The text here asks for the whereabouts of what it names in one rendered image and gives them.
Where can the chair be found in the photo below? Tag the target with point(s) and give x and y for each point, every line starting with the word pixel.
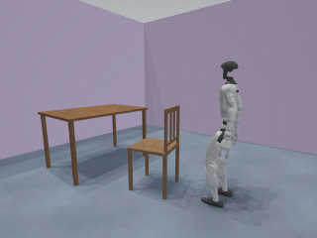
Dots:
pixel 159 147

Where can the right robot forearm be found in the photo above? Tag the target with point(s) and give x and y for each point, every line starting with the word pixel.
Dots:
pixel 238 116

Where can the robot right foot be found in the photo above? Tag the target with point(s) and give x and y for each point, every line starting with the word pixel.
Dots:
pixel 223 192

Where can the robot torso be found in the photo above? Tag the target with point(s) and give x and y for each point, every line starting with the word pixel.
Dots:
pixel 224 106

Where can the right robot hand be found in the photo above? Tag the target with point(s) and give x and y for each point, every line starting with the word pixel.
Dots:
pixel 235 135

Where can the right robot upper arm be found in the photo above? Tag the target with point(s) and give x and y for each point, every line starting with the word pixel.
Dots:
pixel 240 105

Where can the left robot upper arm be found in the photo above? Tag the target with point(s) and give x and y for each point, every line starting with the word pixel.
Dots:
pixel 227 91

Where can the left robot forearm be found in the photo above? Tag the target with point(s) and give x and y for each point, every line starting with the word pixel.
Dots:
pixel 230 123

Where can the table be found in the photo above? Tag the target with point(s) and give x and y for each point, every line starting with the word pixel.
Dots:
pixel 83 113

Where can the left robot hand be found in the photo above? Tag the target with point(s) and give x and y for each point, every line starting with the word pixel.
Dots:
pixel 226 145

